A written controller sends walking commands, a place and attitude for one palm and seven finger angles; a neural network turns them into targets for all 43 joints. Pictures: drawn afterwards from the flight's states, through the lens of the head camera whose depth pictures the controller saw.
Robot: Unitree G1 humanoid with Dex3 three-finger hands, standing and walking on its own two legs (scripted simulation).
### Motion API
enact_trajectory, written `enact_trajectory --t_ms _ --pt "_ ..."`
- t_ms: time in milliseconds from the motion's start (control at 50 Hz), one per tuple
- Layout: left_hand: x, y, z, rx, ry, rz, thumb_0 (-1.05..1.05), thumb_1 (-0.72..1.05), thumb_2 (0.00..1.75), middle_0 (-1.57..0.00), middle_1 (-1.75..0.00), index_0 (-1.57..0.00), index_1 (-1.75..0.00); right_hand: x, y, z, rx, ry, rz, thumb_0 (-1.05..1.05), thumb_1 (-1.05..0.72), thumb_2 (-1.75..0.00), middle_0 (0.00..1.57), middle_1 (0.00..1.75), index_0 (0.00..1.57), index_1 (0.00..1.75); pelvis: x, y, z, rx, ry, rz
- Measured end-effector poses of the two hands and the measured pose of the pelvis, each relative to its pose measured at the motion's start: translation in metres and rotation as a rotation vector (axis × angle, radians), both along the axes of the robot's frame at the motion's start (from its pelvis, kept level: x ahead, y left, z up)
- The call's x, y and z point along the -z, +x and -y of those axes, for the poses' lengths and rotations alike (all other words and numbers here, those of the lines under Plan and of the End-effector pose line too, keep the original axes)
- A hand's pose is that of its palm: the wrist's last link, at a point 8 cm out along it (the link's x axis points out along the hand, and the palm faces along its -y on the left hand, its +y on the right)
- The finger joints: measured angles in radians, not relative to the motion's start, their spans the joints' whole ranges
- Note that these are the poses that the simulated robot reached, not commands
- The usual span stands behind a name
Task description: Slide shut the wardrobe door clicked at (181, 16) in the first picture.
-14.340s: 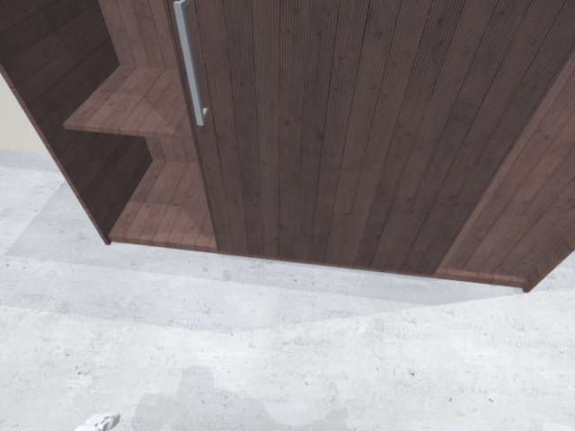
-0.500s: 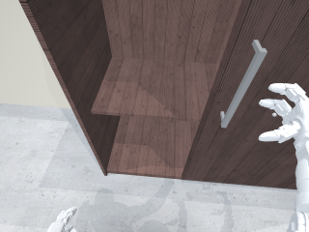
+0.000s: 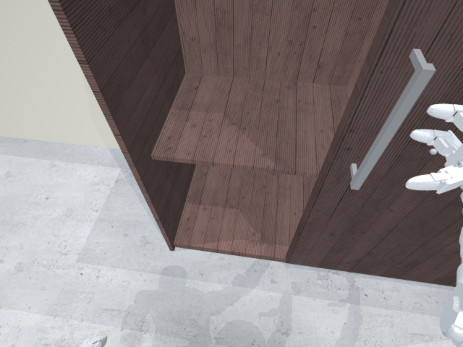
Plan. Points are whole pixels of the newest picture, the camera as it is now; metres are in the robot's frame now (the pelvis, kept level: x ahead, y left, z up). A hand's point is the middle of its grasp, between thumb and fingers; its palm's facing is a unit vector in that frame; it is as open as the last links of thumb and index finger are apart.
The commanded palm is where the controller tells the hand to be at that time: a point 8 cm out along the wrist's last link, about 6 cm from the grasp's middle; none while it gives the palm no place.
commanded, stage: move the hooked fingers beside the handle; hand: right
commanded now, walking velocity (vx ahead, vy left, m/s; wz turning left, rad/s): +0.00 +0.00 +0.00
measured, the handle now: (380, 132) +0.49 -0.19 +0.11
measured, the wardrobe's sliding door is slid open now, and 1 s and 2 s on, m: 0.49 0.49 0.49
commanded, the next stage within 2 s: feel for the door with the fingertips in 0.72 s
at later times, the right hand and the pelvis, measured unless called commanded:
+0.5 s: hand (435, 158) +0.43 -0.26 +0.13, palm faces +0.02 +1.00 -0.01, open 14.0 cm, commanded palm +0.41 -0.30 +0.12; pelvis +0.00 -0.01 +0.00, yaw +0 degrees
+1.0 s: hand (424, 154) +0.43 -0.25 +0.13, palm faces +0.01 +1.00 -0.01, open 14.0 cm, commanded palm +0.41 -0.28 +0.12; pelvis +0.00 +0.00 +0.00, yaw +0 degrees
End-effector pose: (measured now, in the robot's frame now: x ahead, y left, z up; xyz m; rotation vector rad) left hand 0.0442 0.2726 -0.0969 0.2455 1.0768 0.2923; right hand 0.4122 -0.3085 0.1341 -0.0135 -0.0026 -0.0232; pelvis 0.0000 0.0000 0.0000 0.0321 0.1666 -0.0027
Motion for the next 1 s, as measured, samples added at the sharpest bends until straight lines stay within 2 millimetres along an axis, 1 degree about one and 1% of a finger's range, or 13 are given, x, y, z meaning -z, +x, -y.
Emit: enact_trajectory --t_ms 220,300,380,500,580,660,740,880,1000 --pt "0.001 -0.004 0.004 -0.015 -0.003 -0.025 0.01 0.90 0.90 -0.21 -0.30 -0.21 -0.30 0.008 0.005 0.005 0.005 0.005 -0.007 -0.02 0.50 -0.30 0.30 1.20 0.30 1.20 0.002 0.002 0.003 -0.008 0.002 -0.017" --pt "0.001 -0.002 0.005 -0.020 -0.004 -0.021 0.01 0.90 0.90 -0.21 -0.30 -0.21 -0.30 0.005 0.003 0.008 0.007 -0.003 0.019 -0.02 0.50 -0.30 0.30 1.20 0.30 1.20 0.002 0.004 0.004 -0.010 0.003 -0.017" --pt "0.000 0.004 0.008 -0.015 -0.011 -0.006 0.01 0.90 0.90 -0.21 -0.30 -0.21 -0.30 0.003 -0.002 0.009 -0.002 0.002 0.025 -0.02 0.50 -0.30 0.30 1.20 0.30 1.20 0.001 0.006 0.006 -0.008 0.003 -0.010" --pt "0.000 0.018 0.011 0.013 -0.011 0.021 0.01 0.90 0.90 -0.21 -0.30 -0.21 -0.30 0.008 -0.006 0.006 -0.002 0.001 -0.005 -0.02 0.50 -0.30 0.30 1.20 0.30 1.20 0.001 0.005 0.007 0.002 0.005 -0.006" --pt "-0.001 0.025 0.012 0.027 -0.010 0.038 0.01 0.90 0.90 -0.21 -0.30 -0.21 -0.30 0.008 -0.004 0.002 0.002 0.013 0.008 -0.02 0.50 -0.30 0.30 1.20 0.30 1.20 0.001 0.003 0.007 0.004 0.004 -0.004" --pt "-0.002 0.028 0.012 0.029 -0.011 0.053 0.01 0.90 0.90 -0.21 -0.30 -0.21 -0.30 0.007 -0.001 0.001 0.007 0.007 0.005 -0.02 0.50 -0.30 0.30 1.20 0.30 1.20 0.002 0.003 0.006 0.002 0.004 -0.004" --pt "-0.002 0.026 0.012 0.025 -0.013 0.051 0.01 0.90 0.90 -0.21 -0.30 -0.21 -0.30 0.005 0.000 0.001 0.004 0.003 0.007 -0.02 0.50 -0.30 0.30 1.20 0.30 1.20 0.002 0.003 0.005 0.001 0.004 -0.005" --pt "0.001 0.015 0.008 0.009 -0.014 0.018 0.01 0.90 0.90 -0.21 -0.30 -0.21 -0.30 0.005 -0.001 0.003 0.006 0.001 0.001 -0.02 0.50 -0.30 0.30 1.20 0.30 1.20 0.002 0.003 0.004 -0.002 0.003 -0.007" --pt "0.003 0.009 0.006 0.004 -0.014 -0.011 0.01 0.90 0.90 -0.21 -0.30 -0.21 -0.30 0.008 0.000 -0.010 -0.015 0.005 0.007 -0.02 0.50 -0.30 0.30 1.20 0.30 1.20 0.002 0.004 0.003 0.004 0.003 -0.005"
